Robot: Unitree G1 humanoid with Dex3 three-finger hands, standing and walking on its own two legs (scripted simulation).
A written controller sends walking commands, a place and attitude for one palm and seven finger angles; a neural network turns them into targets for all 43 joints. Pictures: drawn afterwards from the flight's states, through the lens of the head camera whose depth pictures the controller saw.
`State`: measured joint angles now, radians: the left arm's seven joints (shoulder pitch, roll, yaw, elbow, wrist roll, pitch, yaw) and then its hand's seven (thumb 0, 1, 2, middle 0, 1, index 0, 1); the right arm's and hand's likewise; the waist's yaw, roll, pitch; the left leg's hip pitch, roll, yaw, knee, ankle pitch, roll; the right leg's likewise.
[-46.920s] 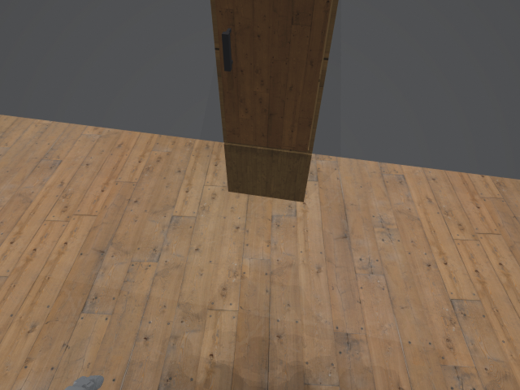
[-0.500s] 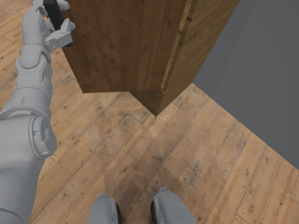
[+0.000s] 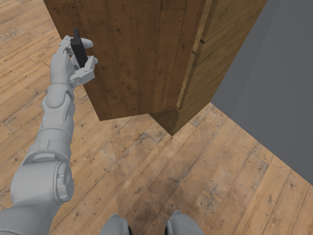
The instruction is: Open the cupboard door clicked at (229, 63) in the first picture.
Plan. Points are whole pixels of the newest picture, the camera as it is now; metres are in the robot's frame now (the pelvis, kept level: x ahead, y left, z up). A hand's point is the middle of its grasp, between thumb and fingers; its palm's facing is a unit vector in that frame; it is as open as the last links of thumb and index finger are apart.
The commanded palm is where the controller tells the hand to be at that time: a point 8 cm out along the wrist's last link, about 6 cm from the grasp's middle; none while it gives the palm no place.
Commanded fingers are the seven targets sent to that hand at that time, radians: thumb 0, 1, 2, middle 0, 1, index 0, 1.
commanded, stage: pull the door open along its arc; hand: left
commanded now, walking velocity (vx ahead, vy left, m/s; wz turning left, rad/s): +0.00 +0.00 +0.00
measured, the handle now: (83, 55) +0.57 +0.14 +0.08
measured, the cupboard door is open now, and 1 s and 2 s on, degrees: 58 95 96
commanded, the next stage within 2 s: open thumb and fingers to let go in 0.62 s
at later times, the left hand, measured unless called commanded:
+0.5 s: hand (130, 118) +0.37 +0.02 +0.09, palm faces +0.31 -0.95 +0.00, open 6.4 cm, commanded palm +0.30 +0.09 +0.08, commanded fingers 0.00 0.90 0.90 -0.40 -1.35 -0.40 -1.35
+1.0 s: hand (142, 125) +0.35 +0.00 +0.08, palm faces +0.32 -0.95 -0.03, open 7.6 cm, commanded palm +0.30 +0.05 +0.08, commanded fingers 0.00 -0.15 0.45 -0.32 -1.24 -0.32 -1.24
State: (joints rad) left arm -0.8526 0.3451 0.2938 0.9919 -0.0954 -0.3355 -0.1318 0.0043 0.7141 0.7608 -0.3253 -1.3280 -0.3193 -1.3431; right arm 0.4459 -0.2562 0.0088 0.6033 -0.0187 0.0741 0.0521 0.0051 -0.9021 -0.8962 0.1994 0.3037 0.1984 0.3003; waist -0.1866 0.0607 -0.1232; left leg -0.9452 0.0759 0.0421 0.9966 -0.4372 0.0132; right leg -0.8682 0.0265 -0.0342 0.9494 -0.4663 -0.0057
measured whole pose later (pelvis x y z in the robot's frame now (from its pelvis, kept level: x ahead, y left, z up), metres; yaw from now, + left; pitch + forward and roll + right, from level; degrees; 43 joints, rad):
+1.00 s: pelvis +0.00 -0.06 +0.02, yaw +5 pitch +11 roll +2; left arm -0.20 -0.14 -0.17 0.41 0.05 -0.25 0.55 0.00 0.43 0.69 -0.36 -1.30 -0.36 -1.31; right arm 0.22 -0.20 -0.03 0.63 -0.07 0.07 0.02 0.01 -0.90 -0.90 0.20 0.30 0.20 0.30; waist -0.03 0.05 -0.12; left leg -0.67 0.04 -0.01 0.85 -0.38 -0.05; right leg -0.62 0.00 -0.09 0.92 -0.50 -0.08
